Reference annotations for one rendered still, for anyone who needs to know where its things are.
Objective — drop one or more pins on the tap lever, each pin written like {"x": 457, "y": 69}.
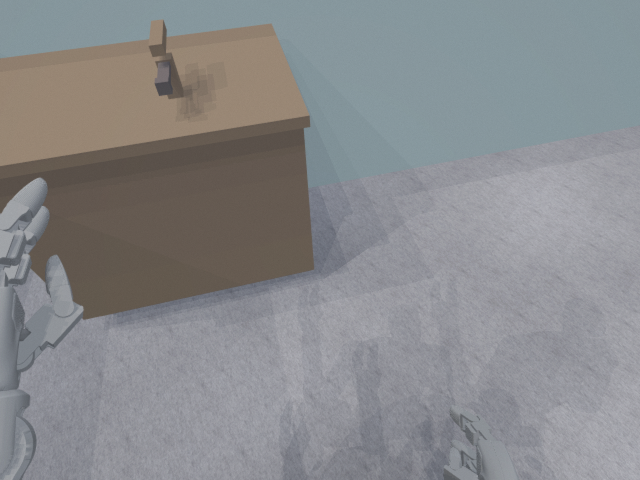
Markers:
{"x": 163, "y": 80}

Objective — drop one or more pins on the left robot forearm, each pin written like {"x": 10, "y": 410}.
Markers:
{"x": 17, "y": 436}

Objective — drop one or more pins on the counter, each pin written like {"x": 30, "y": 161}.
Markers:
{"x": 158, "y": 198}

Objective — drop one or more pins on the right robot hand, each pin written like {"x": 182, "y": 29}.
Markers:
{"x": 491, "y": 461}

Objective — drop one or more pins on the left robot hand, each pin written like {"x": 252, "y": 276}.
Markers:
{"x": 22, "y": 223}

